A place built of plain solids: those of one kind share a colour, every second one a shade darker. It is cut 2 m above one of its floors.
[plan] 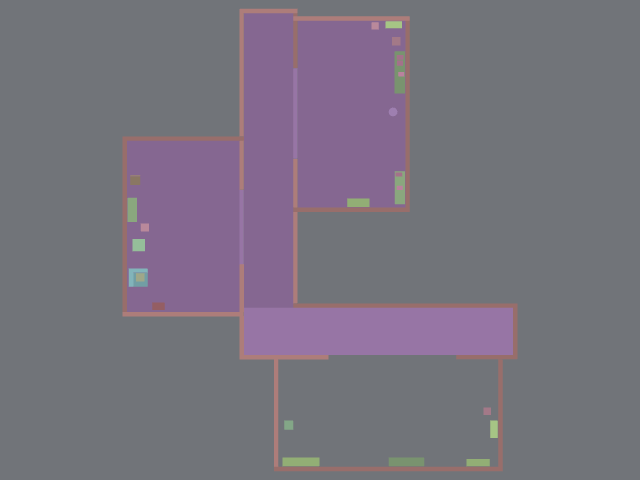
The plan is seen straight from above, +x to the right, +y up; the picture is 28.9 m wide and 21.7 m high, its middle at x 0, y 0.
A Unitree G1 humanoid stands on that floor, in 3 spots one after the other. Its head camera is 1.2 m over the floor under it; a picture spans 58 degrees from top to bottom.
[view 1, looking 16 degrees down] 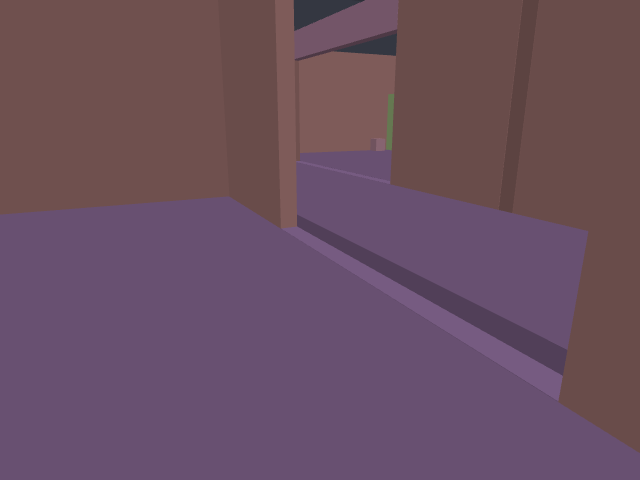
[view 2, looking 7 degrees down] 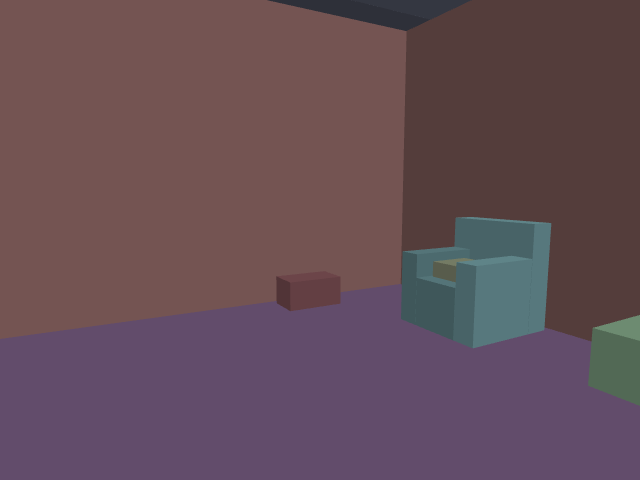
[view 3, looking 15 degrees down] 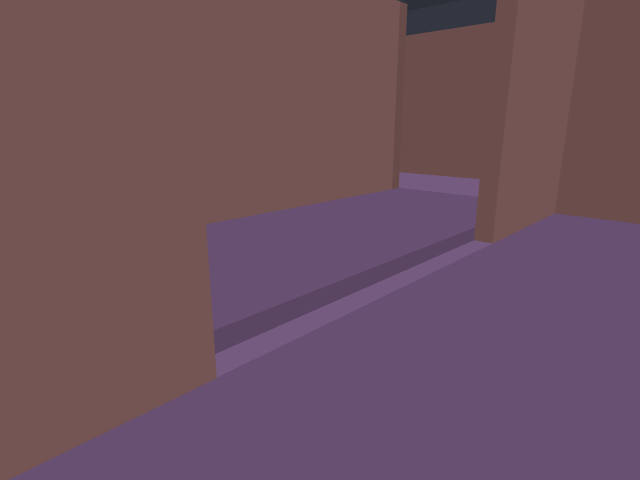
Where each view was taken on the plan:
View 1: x -5.29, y -2.10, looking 64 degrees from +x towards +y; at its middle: floor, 4.35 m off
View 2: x -5.29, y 0.88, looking -119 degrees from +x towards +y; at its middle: wall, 4.77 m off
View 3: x -5.29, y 3.29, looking -47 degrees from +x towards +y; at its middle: floor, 4.10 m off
